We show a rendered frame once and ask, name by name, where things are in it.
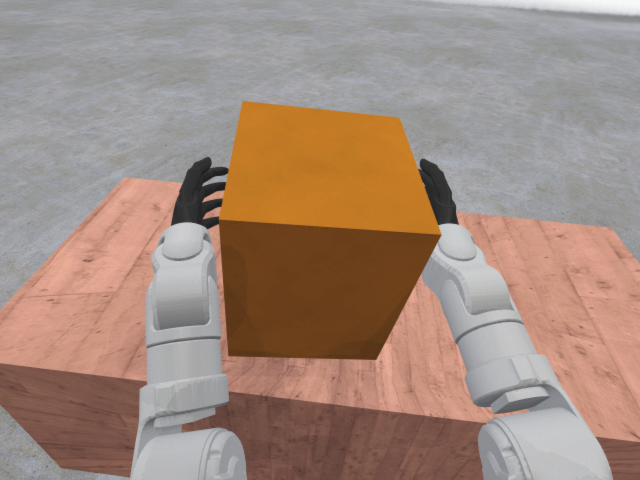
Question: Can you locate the left robot hand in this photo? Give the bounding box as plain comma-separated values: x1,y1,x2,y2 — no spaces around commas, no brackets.
171,157,229,229

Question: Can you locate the robot right upper arm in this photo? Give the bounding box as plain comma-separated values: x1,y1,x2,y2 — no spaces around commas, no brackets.
478,407,611,480

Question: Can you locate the robot left upper arm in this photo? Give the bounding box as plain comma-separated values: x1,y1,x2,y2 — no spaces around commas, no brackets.
132,428,247,480

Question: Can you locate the carton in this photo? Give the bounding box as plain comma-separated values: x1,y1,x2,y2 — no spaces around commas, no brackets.
219,101,442,360

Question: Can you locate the left robot forearm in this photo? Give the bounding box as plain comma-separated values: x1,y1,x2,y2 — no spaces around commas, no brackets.
130,222,229,480

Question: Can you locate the right robot hand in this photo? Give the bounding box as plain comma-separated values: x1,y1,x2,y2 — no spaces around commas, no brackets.
418,159,459,225

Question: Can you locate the pedestal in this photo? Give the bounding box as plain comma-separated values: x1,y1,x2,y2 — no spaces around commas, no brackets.
0,177,640,480

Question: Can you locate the right robot forearm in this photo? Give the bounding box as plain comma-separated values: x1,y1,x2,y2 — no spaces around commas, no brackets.
422,224,613,480

